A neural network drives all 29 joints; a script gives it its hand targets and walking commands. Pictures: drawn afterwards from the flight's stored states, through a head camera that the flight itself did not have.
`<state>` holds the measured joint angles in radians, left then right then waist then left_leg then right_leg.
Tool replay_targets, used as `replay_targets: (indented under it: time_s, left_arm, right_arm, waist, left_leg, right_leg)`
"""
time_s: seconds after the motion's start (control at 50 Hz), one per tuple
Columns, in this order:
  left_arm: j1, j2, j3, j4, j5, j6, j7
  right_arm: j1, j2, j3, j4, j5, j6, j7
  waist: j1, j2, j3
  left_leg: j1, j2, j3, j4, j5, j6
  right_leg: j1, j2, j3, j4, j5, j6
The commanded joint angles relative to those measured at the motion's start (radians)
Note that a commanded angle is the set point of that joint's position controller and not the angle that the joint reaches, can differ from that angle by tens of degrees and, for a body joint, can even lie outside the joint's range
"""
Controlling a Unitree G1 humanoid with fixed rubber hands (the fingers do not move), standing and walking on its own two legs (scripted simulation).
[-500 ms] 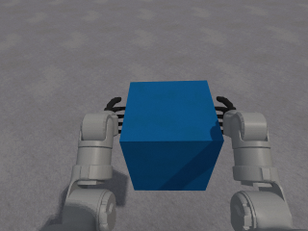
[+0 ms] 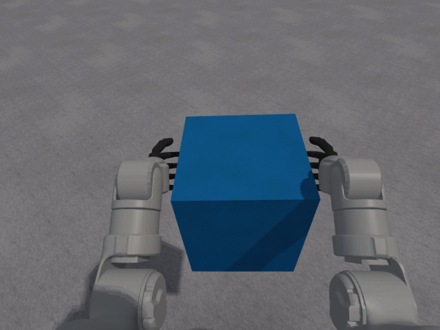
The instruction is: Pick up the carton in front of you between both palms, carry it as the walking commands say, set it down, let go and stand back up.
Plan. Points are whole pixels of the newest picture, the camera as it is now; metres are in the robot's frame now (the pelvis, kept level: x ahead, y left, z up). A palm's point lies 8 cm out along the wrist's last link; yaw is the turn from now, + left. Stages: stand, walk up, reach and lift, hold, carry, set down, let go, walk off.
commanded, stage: carry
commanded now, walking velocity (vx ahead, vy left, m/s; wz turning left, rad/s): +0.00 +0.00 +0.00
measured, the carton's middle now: (241, 196) +0.35 +0.00 +0.04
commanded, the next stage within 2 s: hold in 1.04 s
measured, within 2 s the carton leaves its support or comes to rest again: neither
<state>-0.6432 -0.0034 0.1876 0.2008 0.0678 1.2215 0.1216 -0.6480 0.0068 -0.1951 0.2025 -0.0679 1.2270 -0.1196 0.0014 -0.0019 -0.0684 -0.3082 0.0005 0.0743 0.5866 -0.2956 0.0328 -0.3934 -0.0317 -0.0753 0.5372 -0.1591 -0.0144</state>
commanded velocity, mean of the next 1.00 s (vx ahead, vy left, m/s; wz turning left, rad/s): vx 0.00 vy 0.00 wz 0.00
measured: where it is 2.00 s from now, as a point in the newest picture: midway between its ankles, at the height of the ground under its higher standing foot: outside the picture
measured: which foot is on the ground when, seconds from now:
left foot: down 0.00-1.00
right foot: down 0.00-1.00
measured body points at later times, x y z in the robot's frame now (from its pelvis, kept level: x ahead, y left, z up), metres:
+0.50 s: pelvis +0.01 +0.00 +0.00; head -0.03 +0.00 +0.45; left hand +0.31 +0.15 +0.05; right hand +0.31 -0.15 +0.05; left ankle +0.01 +0.10 -0.73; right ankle +0.08 -0.11 -0.73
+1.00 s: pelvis +0.00 +0.00 +0.00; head -0.04 +0.00 +0.45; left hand +0.30 +0.15 +0.04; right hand +0.30 -0.15 +0.04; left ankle +0.01 +0.10 -0.73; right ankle +0.08 -0.11 -0.73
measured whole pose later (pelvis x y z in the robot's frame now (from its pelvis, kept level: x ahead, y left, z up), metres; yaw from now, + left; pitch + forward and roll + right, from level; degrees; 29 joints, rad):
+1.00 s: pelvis +0.00 +0.00 +0.00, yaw +0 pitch +2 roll +0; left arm -0.22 -0.14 0.19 0.23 0.25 0.73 0.01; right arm -0.23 0.14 -0.18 0.24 -0.26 0.73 -0.02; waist 0.00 0.00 -0.16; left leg -0.32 0.00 0.08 0.57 -0.29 0.03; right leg -0.41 -0.04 -0.08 0.53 -0.16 -0.01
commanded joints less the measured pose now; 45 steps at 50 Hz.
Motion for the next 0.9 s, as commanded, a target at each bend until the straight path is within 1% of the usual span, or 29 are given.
replay_targets:
  time_s: [0.0,0.1,0.16,0.18,0.2,0.26,0.34,0.42,0.5,0.54,0.62,0.68,0.74,0.8,0.88]
  left_arm:
    - [-0.674,-1.129,-0.559,-0.100,-0.417,-0.034,-0.244]
    - [-0.551,-1.163,-0.547,-0.060,-0.361,-0.085,-0.273]
    - [-0.530,-1.179,-0.579,-0.100,-0.349,-0.134,-0.292]
    - [-0.499,-1.173,-0.611,-0.145,-0.344,-0.148,-0.287]
    - [-0.490,-1.164,-0.604,-0.144,-0.331,-0.159,-0.290]
    - [-0.402,-1.143,-0.630,-0.168,-0.305,-0.197,-0.297]
    - [-0.280,-1.107,-0.635,-0.173,-0.250,-0.253,-0.312]
    - [-0.179,-1.066,-0.614,-0.160,-0.182,-0.319,-0.324]
    - [-0.101,-1.020,-0.572,-0.131,-0.107,-0.393,-0.329]
    - [-0.065,-1.015,-0.542,-0.105,-0.085,-0.426,-0.329]
    - [-0.021,-1.012,-0.475,-0.030,-0.042,-0.495,-0.333]
    - [-0.025,-1.032,-0.463,0.001,-0.034,-0.543,-0.337]
    - [-0.050,-1.056,-0.491,-0.007,-0.053,-0.566,-0.340]
    - [-0.069,-1.064,-0.537,-0.045,-0.081,-0.557,-0.339]
    - [-0.023,-1.032,-0.519,-0.031,-0.063,-0.531,-0.333]
  right_arm:
    - [-0.670,1.121,0.555,-0.091,0.409,-0.038,0.243]
    - [-0.546,1.155,0.539,-0.044,0.349,-0.089,0.274]
    - [-0.525,1.174,0.570,-0.081,0.338,-0.136,0.292]
    - [-0.473,1.168,0.579,-0.097,0.328,-0.146,0.293]
    - [-0.498,1.170,0.598,-0.131,0.331,-0.162,0.294]
    - [-0.406,1.145,0.624,-0.153,0.305,-0.200,0.299]
    - [-0.287,1.111,0.632,-0.161,0.252,-0.255,0.311]
    - [-0.186,1.072,0.615,-0.146,0.184,-0.321,0.324]
    - [-0.104,1.027,0.576,-0.114,0.109,-0.395,0.329]
    - [-0.071,1.020,0.549,-0.090,0.085,-0.430,0.328]
    - [-0.025,1.010,0.483,-0.019,0.040,-0.502,0.331]
    - [-0.029,1.026,0.470,0.006,0.029,-0.550,0.333]
    - [-0.053,1.055,0.499,-0.006,0.043,-0.573,0.334]
    - [-0.069,1.069,0.545,-0.042,0.070,-0.564,0.332]
    - [-0.026,1.037,0.531,-0.029,0.058,-0.540,0.326]
  waist:
    - [0.000,0.001,-0.367]
    - [-0.001,0.003,-0.353]
    - [-0.002,0.005,-0.339]
    - [-0.003,0.007,-0.337]
    - [-0.002,0.007,-0.338]
    - [-0.003,0.004,-0.345]
    - [-0.004,0.004,-0.349]
    - [-0.005,0.005,-0.329]
    - [-0.004,0.006,-0.302]
    - [-0.003,0.009,-0.285]
    - [-0.002,0.006,-0.275]
    - [-0.001,0.005,-0.268]
    - [-0.002,0.005,-0.266]
    - [-0.004,0.003,-0.276]
    - [-0.004,0.001,-0.284]
  left_leg:
    - [0.071,0.124,-0.114,-0.101,0.129,0.024]
    - [0.068,0.126,-0.109,-0.101,0.157,0.023]
    - [0.057,0.128,-0.110,-0.109,0.144,0.023]
    - [0.056,0.128,-0.109,-0.111,0.134,0.023]
    - [0.057,0.128,-0.110,-0.111,0.134,0.022]
    - [0.055,0.128,-0.111,-0.110,0.129,0.022]
    - [0.054,0.128,-0.108,-0.102,0.152,0.021]
    - [0.038,0.129,-0.110,-0.107,0.143,0.021]
    - [0.018,0.129,-0.115,-0.120,0.116,0.020]
    - [0.004,0.128,-0.117,-0.133,0.080,0.020]
    - [-0.005,0.126,-0.115,-0.138,0.064,0.020]
    - [-0.011,0.125,-0.115,-0.143,0.047,0.020]
    - [-0.017,0.125,-0.117,-0.149,0.026,0.020]
    - [-0.017,0.124,-0.119,-0.150,0.016,0.020]
    - [-0.010,0.122,-0.117,-0.144,0.034,0.019]
  right_leg:
    - [0.185,-0.107,0.105,-0.050,0.106,-0.031]
    - [0.177,-0.108,0.099,-0.047,0.122,-0.029]
    - [0.170,-0.105,0.098,-0.051,0.099,-0.029]
    - [0.166,-0.105,0.098,-0.054,0.087,-0.028]
    - [0.167,-0.105,0.097,-0.054,0.088,-0.029]
    - [0.172,-0.105,0.097,-0.051,0.092,-0.030]
    - [0.172,-0.107,0.097,-0.043,0.113,-0.031]
    - [0.159,-0.106,0.097,-0.046,0.095,-0.029]
    - [0.143,-0.103,0.100,-0.058,0.065,-0.025]
    - [0.133,-0.102,0.102,-0.068,0.033,-0.023]
    - [0.128,-0.104,0.104,-0.074,0.024,-0.021]
    - [0.124,-0.104,0.103,-0.079,0.009,-0.018]
    - [0.122,-0.103,0.103,-0.083,-0.011,-0.016]
    - [0.124,-0.101,0.102,-0.082,-0.017,-0.014]
    - [0.128,-0.101,0.103,-0.078,0.002,-0.012]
